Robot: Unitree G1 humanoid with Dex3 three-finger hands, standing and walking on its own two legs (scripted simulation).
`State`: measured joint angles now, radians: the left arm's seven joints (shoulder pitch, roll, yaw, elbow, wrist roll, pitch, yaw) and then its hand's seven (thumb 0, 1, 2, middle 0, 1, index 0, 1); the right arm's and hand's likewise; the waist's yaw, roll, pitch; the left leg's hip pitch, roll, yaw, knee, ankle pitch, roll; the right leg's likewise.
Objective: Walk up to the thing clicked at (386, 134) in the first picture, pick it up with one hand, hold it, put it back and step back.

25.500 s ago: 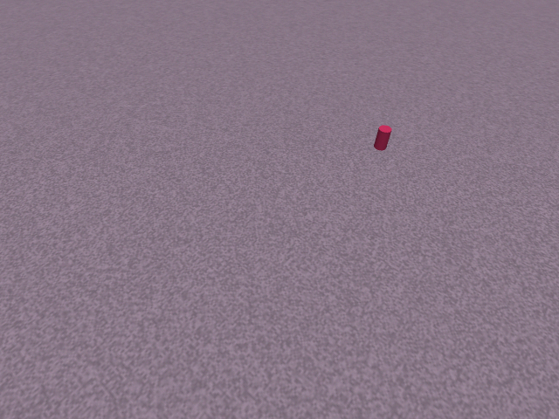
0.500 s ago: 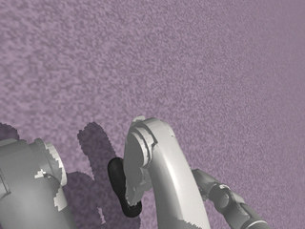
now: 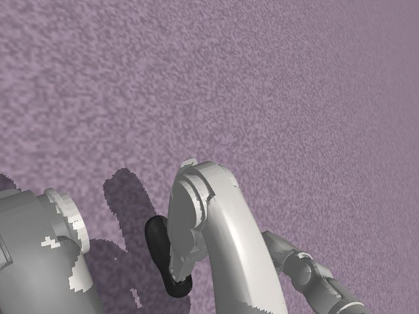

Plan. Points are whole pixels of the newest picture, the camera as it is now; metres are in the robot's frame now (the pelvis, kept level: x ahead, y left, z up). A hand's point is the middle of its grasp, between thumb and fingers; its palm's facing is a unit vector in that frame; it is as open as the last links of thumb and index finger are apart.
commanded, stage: withdraw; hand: left
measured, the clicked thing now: out of the picture +0.42 +0.33 -0.22
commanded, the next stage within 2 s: rise in 0.48 s
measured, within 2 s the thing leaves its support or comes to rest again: neither
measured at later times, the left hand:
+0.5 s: hand out of the picture +0.41 +0.39 -0.10, palm faces +0.51 -0.86 -0.05, open 17.5 cm
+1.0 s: hand out of the picture +0.30 +0.44 +0.03, palm faces +0.45 -0.76 -0.47, open 17.4 cm
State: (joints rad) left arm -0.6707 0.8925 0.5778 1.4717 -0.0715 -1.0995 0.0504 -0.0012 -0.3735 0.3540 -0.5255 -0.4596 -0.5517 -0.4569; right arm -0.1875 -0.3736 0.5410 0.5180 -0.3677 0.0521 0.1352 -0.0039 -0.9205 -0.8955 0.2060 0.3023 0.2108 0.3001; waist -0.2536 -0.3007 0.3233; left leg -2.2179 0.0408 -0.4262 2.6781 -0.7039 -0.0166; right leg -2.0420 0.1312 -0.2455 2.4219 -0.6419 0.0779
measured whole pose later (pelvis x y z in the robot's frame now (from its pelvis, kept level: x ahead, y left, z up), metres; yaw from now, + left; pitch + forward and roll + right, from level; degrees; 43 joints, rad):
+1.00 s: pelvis +0.01 -0.01 +0.10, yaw +9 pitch +31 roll -10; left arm -0.38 0.72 0.47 0.76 0.05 -0.25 -0.03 -0.01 -0.52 0.08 -0.06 -0.07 -0.06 -0.06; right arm 0.07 -0.28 0.07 0.58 -0.01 0.16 0.04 0.00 -0.91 -0.90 0.20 0.30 0.21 0.30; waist -0.07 -0.02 -0.10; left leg -2.17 0.06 -0.15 2.26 -0.65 0.01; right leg -2.05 0.03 -0.07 2.18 -0.68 0.04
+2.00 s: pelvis +0.10 +0.01 +0.43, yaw +18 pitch +10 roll -3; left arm 0.49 0.21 -0.03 -0.07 -0.02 0.30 0.18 0.00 -0.55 0.05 -0.05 -0.05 -0.05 -0.05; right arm 0.30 -0.19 0.04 0.47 0.03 -0.07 -0.20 0.01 -0.90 -0.90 0.20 0.30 0.21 0.30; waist -0.03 0.05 -0.16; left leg -0.70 0.05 -0.03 1.02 -0.49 -0.01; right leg -0.62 -0.02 -0.04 0.94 -0.49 0.03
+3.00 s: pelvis +0.09 -0.01 +0.44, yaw +19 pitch +6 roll -2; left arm 0.46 0.20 -0.01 0.01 -0.01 0.27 0.13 -0.01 -0.53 0.06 -0.05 -0.06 -0.05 -0.06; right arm 0.27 -0.20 0.03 0.51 0.02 -0.12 -0.19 0.01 -0.90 -0.90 0.20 0.30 0.21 0.30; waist -0.02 0.03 -0.10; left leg -0.63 0.05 -0.04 0.94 -0.43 -0.03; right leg -0.56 -0.01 -0.05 0.90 -0.46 0.01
